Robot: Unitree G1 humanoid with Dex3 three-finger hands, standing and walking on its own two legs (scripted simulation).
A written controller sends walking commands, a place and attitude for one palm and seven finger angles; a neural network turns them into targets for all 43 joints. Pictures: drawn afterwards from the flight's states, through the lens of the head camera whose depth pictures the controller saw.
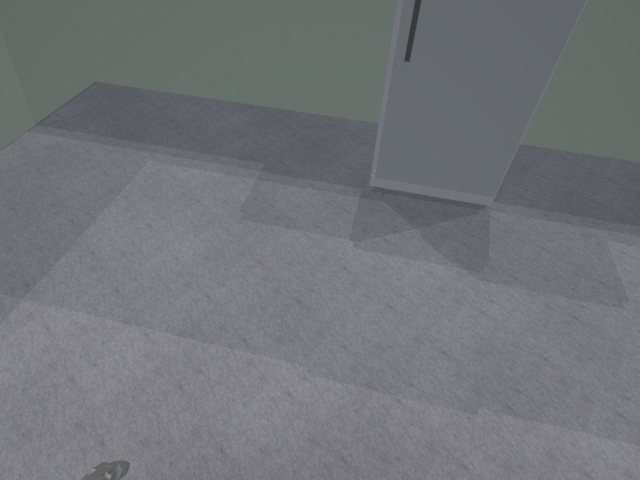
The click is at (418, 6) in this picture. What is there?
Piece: fridge door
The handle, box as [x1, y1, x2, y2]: [404, 0, 420, 61]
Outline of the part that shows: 420,0 415,0 404,59 406,61 409,61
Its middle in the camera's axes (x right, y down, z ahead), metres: +0.32 -0.80 +1.24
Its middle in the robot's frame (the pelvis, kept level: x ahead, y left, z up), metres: +1.49 -0.24 +0.12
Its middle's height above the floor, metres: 0.89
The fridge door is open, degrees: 0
